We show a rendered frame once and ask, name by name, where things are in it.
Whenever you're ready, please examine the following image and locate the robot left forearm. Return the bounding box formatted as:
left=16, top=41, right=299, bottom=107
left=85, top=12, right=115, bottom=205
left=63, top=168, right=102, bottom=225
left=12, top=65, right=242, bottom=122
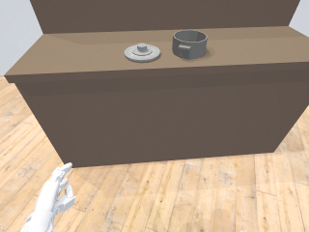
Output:
left=20, top=210, right=55, bottom=232

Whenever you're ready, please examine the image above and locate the table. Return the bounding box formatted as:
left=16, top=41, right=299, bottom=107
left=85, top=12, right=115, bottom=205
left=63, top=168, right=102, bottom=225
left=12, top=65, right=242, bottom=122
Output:
left=4, top=0, right=309, bottom=168

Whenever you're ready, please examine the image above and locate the lid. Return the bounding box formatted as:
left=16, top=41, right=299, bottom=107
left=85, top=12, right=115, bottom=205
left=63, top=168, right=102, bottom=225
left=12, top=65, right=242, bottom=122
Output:
left=124, top=44, right=160, bottom=62

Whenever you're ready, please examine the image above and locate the pot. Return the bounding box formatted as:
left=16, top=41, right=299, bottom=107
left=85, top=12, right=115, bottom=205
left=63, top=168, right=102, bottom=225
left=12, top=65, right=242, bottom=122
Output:
left=172, top=30, right=208, bottom=59

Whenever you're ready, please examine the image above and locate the knob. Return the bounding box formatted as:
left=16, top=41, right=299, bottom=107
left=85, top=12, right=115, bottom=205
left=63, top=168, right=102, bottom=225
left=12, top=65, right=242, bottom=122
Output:
left=137, top=43, right=147, bottom=51

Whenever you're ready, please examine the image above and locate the left robot hand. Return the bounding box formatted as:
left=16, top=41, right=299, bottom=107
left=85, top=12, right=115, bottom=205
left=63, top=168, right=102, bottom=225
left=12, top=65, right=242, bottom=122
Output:
left=33, top=162, right=76, bottom=216

